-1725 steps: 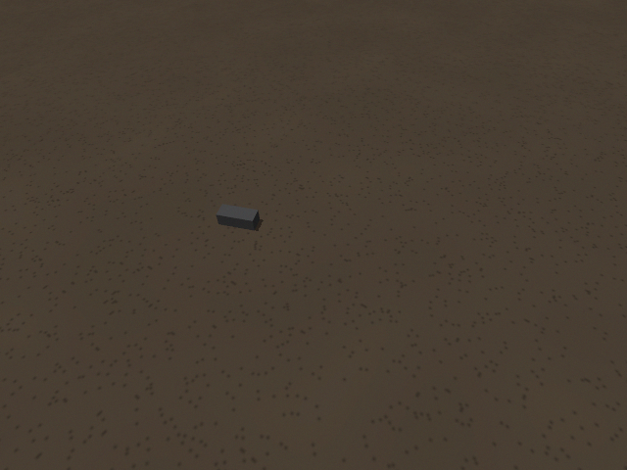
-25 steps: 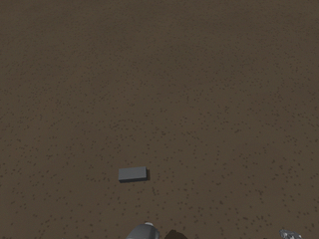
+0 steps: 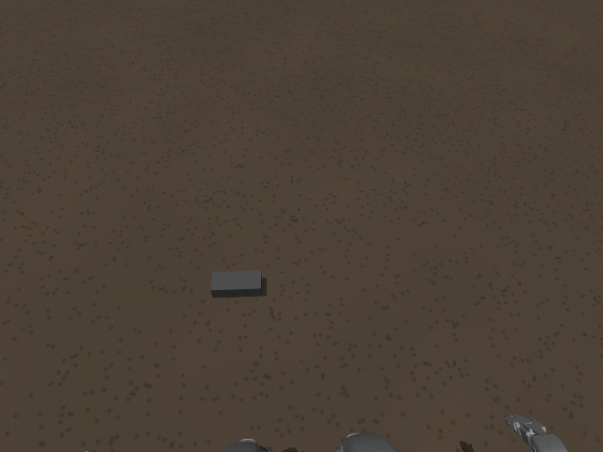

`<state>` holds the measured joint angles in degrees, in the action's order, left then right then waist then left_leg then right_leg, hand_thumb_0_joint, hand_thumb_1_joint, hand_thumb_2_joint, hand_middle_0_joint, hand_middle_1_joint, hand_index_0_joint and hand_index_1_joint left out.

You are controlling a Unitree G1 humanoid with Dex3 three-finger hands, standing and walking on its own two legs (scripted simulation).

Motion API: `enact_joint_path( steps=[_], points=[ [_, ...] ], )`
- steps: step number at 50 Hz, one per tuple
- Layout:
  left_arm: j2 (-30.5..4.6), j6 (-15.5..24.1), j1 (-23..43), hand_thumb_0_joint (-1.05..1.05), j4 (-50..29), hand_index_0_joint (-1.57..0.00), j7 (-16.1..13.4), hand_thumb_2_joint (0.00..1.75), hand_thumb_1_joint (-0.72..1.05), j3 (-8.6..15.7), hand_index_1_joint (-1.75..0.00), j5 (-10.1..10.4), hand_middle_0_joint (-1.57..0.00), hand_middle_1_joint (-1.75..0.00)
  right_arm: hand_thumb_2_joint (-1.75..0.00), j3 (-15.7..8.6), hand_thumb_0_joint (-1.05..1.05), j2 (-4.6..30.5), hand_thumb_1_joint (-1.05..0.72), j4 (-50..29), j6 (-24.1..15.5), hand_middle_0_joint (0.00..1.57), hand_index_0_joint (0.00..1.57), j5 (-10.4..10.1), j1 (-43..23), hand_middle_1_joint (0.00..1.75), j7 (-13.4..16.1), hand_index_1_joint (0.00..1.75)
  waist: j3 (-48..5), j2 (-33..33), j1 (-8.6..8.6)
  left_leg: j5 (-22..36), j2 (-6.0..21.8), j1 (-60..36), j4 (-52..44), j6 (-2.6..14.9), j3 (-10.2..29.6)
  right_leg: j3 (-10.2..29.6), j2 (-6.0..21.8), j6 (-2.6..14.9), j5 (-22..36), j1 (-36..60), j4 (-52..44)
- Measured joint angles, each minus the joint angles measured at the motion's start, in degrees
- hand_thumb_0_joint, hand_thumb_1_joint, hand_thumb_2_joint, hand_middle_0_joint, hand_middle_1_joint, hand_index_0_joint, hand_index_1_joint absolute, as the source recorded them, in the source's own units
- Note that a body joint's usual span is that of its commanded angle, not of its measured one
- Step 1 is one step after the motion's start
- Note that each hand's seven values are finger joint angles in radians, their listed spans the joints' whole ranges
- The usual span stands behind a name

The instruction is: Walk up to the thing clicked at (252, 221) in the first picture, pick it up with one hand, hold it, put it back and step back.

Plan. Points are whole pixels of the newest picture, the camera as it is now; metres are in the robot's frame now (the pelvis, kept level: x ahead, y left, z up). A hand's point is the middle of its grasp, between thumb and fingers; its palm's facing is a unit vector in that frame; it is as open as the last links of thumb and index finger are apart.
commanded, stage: step back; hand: left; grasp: from above
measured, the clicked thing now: (237, 284) +0.71 +0.21 -0.73
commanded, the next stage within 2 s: stand in 1.92 s
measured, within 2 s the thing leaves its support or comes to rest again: neither
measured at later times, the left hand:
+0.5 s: hand out of the picture -0.05 +0.25 -0.15, palm faces +0.06 -0.91 -0.41, open 7.4 cm
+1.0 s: hand out of the picture -0.29 +0.22 -0.14, palm faces +0.05 -0.91 -0.42, open 7.4 cm
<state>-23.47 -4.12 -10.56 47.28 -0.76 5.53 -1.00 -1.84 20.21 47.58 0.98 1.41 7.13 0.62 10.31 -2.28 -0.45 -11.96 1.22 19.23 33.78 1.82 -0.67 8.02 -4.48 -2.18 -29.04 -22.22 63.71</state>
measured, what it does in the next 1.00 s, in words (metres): walks backwards: right foot, then left foot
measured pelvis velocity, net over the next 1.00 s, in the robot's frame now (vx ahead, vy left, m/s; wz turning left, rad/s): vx -0.33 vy -0.06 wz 0.04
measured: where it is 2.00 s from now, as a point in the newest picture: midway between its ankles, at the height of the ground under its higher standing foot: outside the picture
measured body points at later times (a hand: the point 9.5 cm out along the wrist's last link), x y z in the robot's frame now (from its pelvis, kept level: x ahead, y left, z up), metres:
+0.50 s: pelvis -0.18 -0.03 -0.01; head -0.12 -0.02 +0.43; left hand -0.06 +0.30 -0.12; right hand -0.10 -0.34 -0.13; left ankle -0.19 +0.09 -0.73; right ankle -0.09 -0.15 -0.72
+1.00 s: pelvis -0.33 -0.06 +0.00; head -0.31 -0.07 +0.45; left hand -0.29 +0.27 -0.11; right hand -0.24 -0.38 -0.13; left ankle -0.32 +0.08 -0.70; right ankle -0.31 -0.19 -0.73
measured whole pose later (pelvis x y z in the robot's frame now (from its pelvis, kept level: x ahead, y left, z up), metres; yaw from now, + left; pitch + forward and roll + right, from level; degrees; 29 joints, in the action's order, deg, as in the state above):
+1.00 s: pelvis -0.33 -0.06 +0.00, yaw +2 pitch -3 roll +1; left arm -21.0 -0.7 -13.7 53.6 0.3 4.3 -3.1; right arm -3.4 24.1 53.5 2.4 1.4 12.4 -0.6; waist 4.5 1.5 -1.8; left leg -26.2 -2.7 22.7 51.5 -1.1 4.7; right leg 0.9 1.5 0.6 -19.3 -15.5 36.9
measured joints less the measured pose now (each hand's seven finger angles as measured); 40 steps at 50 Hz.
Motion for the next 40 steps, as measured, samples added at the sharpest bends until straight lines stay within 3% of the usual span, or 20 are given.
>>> enact_joint_path(
  steps=[4, 6, 8, 10, 11, 13, 16, 20, 22, 24, 25, 27, 29, 32, 35, 38, 40],
  points=[
    [0.1, 0.2, -1.0, 0.00, 0.9, -0.20, 0.6, 0.90, 0.90, -0.2, -0.30, 0.0, -0.21, -0.30, -0.90, -0.1, 0.01, 0.9, -0.90, -1.5, 0.5, 0.21, 0.20, 0.1, -1.4, 0.31, -0.2, 0.30, 0.3, 0.8, -0.34, 1.9, 1.5, 3.4, 1.5, -1.10, -1.1, -2.9, 3.0, 0.66, 1.4, 5.8, -14.2],
    [0.3, 0.8, -1.6, 0.00, 1.6, -0.21, 1.0, 0.90, 0.90, -0.2, -0.30, -0.1, -0.21, -0.30, -0.90, -0.2, 0.01, 1.6, -0.90, -1.6, 1.0, 0.21, 0.20, 0.0, -1.8, 0.31, -0.4, 0.30, -0.3, 1.5, -0.53, 2.6, 2.2, 5.6, 2.9, -1.91, -1.3, -4.6, 4.0, 1.61, 4.9, 9.7, -24.2],
    [1.9, 1.1, -1.6, 0.00, 2.5, -0.20, 1.3, 0.90, 0.91, -0.3, -0.30, -0.8, -0.21, -0.30, -0.90, -0.9, 0.01, 3.0, -0.90, -0.9, 1.7, 0.21, 0.20, -0.5, -2.0, 0.31, -0.3, 0.30, 0.0, 5.0, 0.23, 0.3, 2.9, 7.3, 5.1, -2.20, 1.8, -6.6, 2.3, 1.94, 6.2, 9.9, -25.6],
    [2.4, 0.9, -2.7, 0.00, 2.1, -0.21, 1.7, 0.90, 0.90, -0.8, -0.30, -1.2, -0.21, -0.30, -0.90, -1.4, 0.01, 2.8, -0.90, 0.3, 2.5, 0.21, 0.20, -0.9, -1.0, 0.30, 0.3, 0.30, -1.1, 4.0, -0.59, -10.4, -1.5, 9.8, 13.0, -2.55, 4.8, -6.0, 3.7, 2.59, 6.9, 7.9, -24.3],
    [2.6, 0.8, -3.1, 0.00, 2.0, -0.21, 1.6, 0.90, 0.90, -1.0, -0.30, -1.2, -0.21, -0.30, -0.90, -1.4, 0.01, 2.9, -0.90, 0.8, 2.7, 0.21, 0.20, -1.1, -0.3, 0.30, 0.4, 0.30, -1.5, 3.4, -1.04, -12.7, -3.7, 10.7, 18.2, -2.57, 6.0, -5.6, 4.5, 2.73, 7.7, 7.5, -24.6],
    [3.1, 0.7, -3.2, 0.00, 1.9, -0.21, 1.2, 0.90, 0.90, -1.1, -0.30, -1.5, -0.21, -0.30, -0.90, -1.5, 0.01, 3.3, -0.90, 1.2, 2.5, 0.20, 0.20, -1.4, 1.4, 0.30, 0.4, 0.30, -2.2, 3.0, -1.14, -13.7, -6.9, 11.4, 26.1, -2.48, 7.4, -5.5, 5.7, 2.59, 9.6, 6.8, -26.1],
    [3.1, 0.6, -2.1, 0.00, 1.0, -0.21, 0.7, 0.90, 0.90, -1.1, -0.30, -1.8, -0.21, -0.30, -0.90, -1.4, 0.01, 3.7, -0.90, 1.6, 1.9, 0.20, 0.20, -1.4, 3.8, 0.30, 0.5, 0.30, -2.5, 3.0, -0.65, -14.6, -7.9, 8.9, 29.8, -2.86, 7.3, -6.3, 6.6, 2.49, 11.9, 5.3, -27.2],
    [2.2, 1.0, 1.0, 0.00, -1.8, -0.21, -0.1, 0.90, 0.90, -1.1, -0.30, -1.7, -0.21, -0.30, -0.90, -1.1, 0.01, 3.2, -0.90, 2.4, 2.0, 0.20, 0.20, -0.9, 5.6, 0.30, 0.5, 0.30, -1.6, 2.7, 0.30, -16.9, -5.3, 1.0, 18.6, -2.89, 4.7, -8.7, 7.4, 2.21, 13.7, 2.4, -26.4],
    [1.4, 1.1, 2.9, 0.00, -3.1, -0.21, -0.2, 0.90, 0.90, -1.3, -0.30, -1.3, -0.21, -0.30, -0.90, -1.1, 0.01, 2.8, -0.90, 2.8, 1.7, 0.20, 0.20, -0.7, 6.0, 0.30, 0.3, 0.30, -1.0, 2.2, 0.77, -13.4, -3.8, -3.7, 8.4, -2.42, 2.9, -9.8, 8.0, 1.91, 13.9, 0.2, -24.3],
    [0.4, 0.7, 4.9, 0.00, -3.6, -0.21, -0.2, 0.90, 0.90, -1.3, -0.30, -0.8, -0.21, -0.30, -0.90, -1.2, 0.01, 1.5, -0.90, 3.6, 1.3, 0.20, 0.20, -0.2, 5.2, 0.30, 0.3, 0.30, 0.7, -0.5, 0.53, -8.6, -5.1, -5.6, 3.7, -1.16, 1.3, -8.9, 9.7, 1.70, 14.1, -1.7, -21.7],
    [0.3, 0.4, 5.5, 0.00, -3.4, -0.21, -0.3, 0.90, 0.90, -1.3, -0.30, -0.5, -0.21, -0.30, -0.90, -0.9, 0.01, 1.0, -0.90, 3.8, 1.4, 0.20, 0.20, -0.1, 4.8, 0.30, -0.1, 0.30, 1.1, -1.2, 0.25, -8.2, -5.2, -5.0, 4.2, -0.73, 0.8, -7.6, 9.1, 1.97, 10.7, -2.6, -20.2],
    [0.6, -0.3, 5.9, 0.00, -2.4, -0.21, -0.5, 0.90, 0.90, -1.3, -0.30, -0.3, -0.21, -0.30, -0.90, -0.4, 0.01, 0.7, -0.90, 3.6, 1.3, 0.20, 0.20, 0.2, 4.4, 0.30, -0.7, 0.30, 0.9, -0.2, 1.21, -7.3, -3.8, -3.5, 4.8, -0.28, 1.6, -4.7, 4.8, 2.32, 1.8, -4.7, -11.3],
    [0.6, -0.7, 5.8, 0.00, -1.6, -0.21, -0.5, 0.90, 0.90, -1.2, -0.30, 0.2, -0.21, -0.30, -0.90, 0.2, 0.01, 0.2, -0.90, 3.4, 1.0, 0.21, 0.20, 0.4, 4.1, 0.30, -0.5, 0.30, 0.2, 0.1, 1.63, -5.3, -2.7, -2.7, 3.3, -0.40, 2.1, -1.7, 1.0, 2.79, -0.5, -6.1, -1.4],
    [0.7, -0.2, 4.6, 0.00, -1.1, -0.21, -0.2, 0.90, 0.90, -1.1, -0.30, 0.4, -0.21, -0.30, -0.90, 0.4, 0.01, 0.3, -0.90, 2.7, 1.1, 0.21, 0.20, 0.5, 3.0, 0.31, -0.2, 0.30, -0.8, 0.5, 1.07, -2.6, -1.1, -1.1, 1.6, -0.50, 1.8, -1.3, -0.6, 2.19, -0.8, -4.7, 3.9],
    [0.9, 0.3, 3.2, 0.00, -0.4, -0.21, 0.1, 0.90, 0.90, -1.1, -0.30, 0.1, -0.21, -0.30, -0.90, 0.0, 0.01, 0.8, -0.90, 1.3, 0.9, 0.21, 0.20, 0.7, 1.3, 0.31, 0.0, 0.30, -1.0, 1.2, 0.40, -0.7, 0.3, 1.1, 1.5, -0.84, 1.1, -2.7, 1.2, 1.35, -1.2, 0.5, -3.9],
    [0.8, 1.3, 1.5, 0.00, 1.4, -0.21, 0.6, 0.90, 0.90, -1.4, -0.30, -0.2, -0.21, -0.30, -0.90, -0.1, 0.01, 1.8, -0.90, 0.2, 0.9, 0.21, 0.20, 0.6, -0.5, 0.31, -0.3, 0.30, -1.6, 1.8, -0.21, 0.2, 1.6, 4.0, 3.3, -1.70, 0.1, -4.7, 3.5, 1.91, 2.3, 7.8, -20.4],
    [1.8, 2.3, 0.8, 0.00, 3.6, -0.21, 0.5, 0.90, 0.90, -1.2, -0.30, -0.8, -0.21, -0.30, -0.90, -0.4, 0.01, 3.0, -0.90, 0.4, 1.4, 0.21, 0.20, 0.3, -1.7, 0.31, -0.5, 0.30, -1.3, 4.4, -0.04, -0.3, 3.3, 5.9, 6.1, -1.81, 1.4, -6.1, 2.1, 2.29, 6.5, 10.6, -27.2]
  ],
)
